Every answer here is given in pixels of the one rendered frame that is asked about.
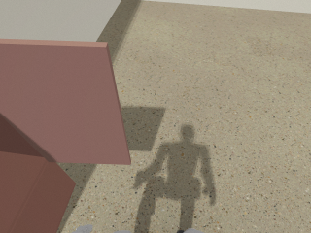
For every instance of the cupboard door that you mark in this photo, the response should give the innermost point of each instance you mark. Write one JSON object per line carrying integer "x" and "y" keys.
{"x": 62, "y": 98}

